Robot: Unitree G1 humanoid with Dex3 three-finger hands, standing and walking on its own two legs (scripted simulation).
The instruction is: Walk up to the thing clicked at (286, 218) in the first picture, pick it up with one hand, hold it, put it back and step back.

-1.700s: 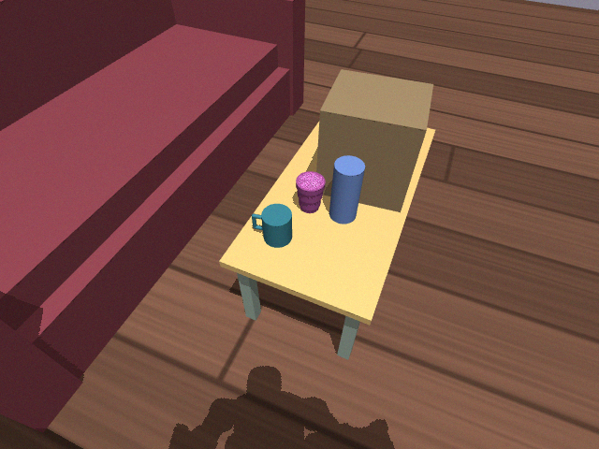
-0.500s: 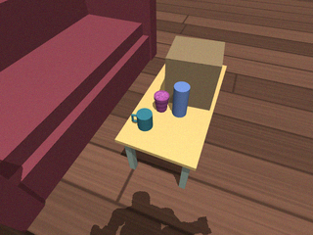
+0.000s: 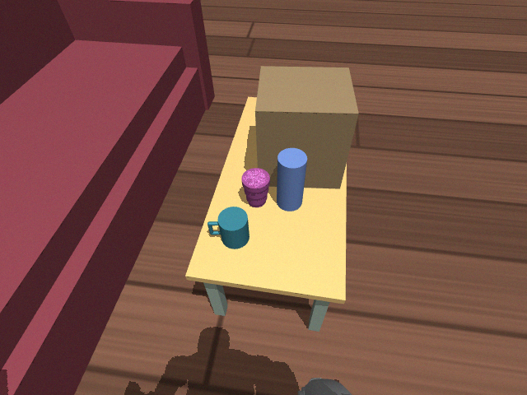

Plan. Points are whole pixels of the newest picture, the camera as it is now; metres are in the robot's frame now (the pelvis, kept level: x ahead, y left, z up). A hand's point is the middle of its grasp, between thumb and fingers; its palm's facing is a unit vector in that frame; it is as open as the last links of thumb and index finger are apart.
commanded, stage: walk up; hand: left
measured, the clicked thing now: (228, 228) +0.63 +0.09 -0.34
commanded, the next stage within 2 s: none
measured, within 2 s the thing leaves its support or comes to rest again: neither
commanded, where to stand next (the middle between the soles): +0.14 +0.02 m, yaw -13 degrees
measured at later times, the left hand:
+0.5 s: hand (102, 364) +0.23 +0.30 -0.17, palm faces -0.18 -0.90 -0.39, open 7.4 cm
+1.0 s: hand (117, 358) +0.23 +0.27 -0.16, palm faces -0.26 -0.88 -0.39, open 7.4 cm
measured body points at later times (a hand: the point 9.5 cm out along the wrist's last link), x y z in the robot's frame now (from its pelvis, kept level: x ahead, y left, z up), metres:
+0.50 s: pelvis +0.09 +0.05 -0.02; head +0.14 +0.05 +0.42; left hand +0.24 +0.34 -0.14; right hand +0.14 -0.28 -0.12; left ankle +0.14 +0.18 -0.73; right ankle +0.09 -0.10 -0.71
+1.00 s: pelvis +0.07 +0.03 -0.02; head +0.10 +0.02 +0.43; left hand +0.25 +0.31 -0.13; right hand +0.08 -0.29 -0.14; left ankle +0.12 +0.17 -0.73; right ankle +0.06 -0.09 -0.73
